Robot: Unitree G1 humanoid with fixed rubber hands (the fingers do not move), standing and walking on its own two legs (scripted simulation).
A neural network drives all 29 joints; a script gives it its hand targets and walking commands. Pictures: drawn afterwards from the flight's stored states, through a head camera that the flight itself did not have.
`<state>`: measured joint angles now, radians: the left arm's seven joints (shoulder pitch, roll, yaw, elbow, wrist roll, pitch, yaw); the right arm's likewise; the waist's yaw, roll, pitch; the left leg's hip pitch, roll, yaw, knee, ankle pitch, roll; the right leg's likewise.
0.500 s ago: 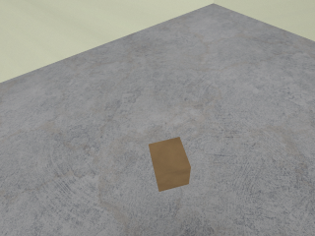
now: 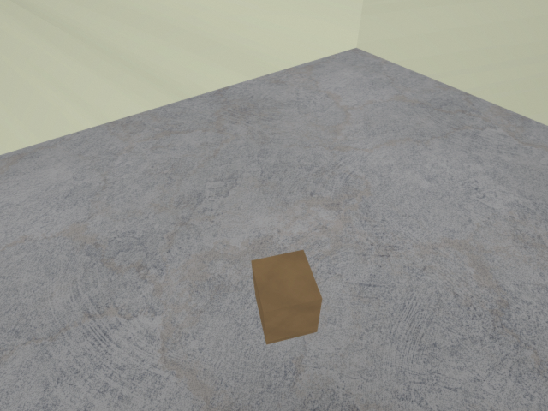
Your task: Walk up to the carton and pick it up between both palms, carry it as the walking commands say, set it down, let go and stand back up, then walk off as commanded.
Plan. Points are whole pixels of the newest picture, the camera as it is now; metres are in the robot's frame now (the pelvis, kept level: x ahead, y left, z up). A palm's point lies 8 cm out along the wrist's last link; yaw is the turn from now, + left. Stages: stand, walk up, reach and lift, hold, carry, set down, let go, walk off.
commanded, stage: walk up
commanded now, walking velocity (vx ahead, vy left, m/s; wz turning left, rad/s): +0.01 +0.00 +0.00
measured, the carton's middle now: (284, 297) +0.68 -0.02 -0.64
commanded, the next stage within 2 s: none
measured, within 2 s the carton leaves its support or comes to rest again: neither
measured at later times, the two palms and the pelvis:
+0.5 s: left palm out of the picture +0.07 +0.22 -0.12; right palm out of the picture +0.02 -0.27 -0.13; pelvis +0.01 -0.02 +0.01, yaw +0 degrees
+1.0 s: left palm (198, 408) +0.19 +0.15 -0.11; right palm (492, 375) +0.22 -0.34 -0.14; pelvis +0.18 -0.10 +0.01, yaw +2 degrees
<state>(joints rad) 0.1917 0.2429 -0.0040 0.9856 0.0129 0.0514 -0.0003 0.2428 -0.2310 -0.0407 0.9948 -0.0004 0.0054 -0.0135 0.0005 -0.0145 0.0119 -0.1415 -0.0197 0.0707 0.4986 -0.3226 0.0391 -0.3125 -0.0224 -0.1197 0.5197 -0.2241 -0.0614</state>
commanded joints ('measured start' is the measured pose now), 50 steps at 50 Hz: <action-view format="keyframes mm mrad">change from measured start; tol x16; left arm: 1 43 24 36 11 -2 -40 19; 18 19 41 54 -26 2 -51 19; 21 -232 87 80 -144 21 -22 -30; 32 -118 32 48 -102 3 -90 -45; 36 372 249 110 51 30 -115 7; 40 134 123 73 -6 19 -110 5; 50 135 121 79 -42 12 -115 10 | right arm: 1 17 -22 19 2 -15 -15 -13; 18 90 -52 -1 35 -10 6 -8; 20 304 -239 -75 98 -5 17 -26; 50 -15 -50 -21 -38 -14 9 54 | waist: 1 16 41 47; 19 -97 -48 41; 20 -154 201 157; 32 -48 194 56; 36 138 -273 -239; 39 58 -67 -42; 50 12 -138 142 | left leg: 1 -91 127 -164 -226 111 22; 17 -43 99 -139 -200 32 16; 18 -49 152 -165 -202 -75 23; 20 115 483 -720 -427 -637 190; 33 -45 251 -212 -132 334 47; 37 -545 84 -94 686 -248 -37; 50 -469 148 -46 496 116 -86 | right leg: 1 196 -88 158 -179 95 32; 17 165 -118 209 -283 -49 28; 19 -148 -43 49 20 -431 74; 21 -497 -74 139 415 -120 128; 31 -146 -65 68 19 -66 120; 34 429 -70 34 -175 41 77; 35 651 -326 305 -238 -41 9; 36 668 -498 479 -248 23 -51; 40 257 -347 200 -306 14 -25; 50 225 -321 41 -365 101 -55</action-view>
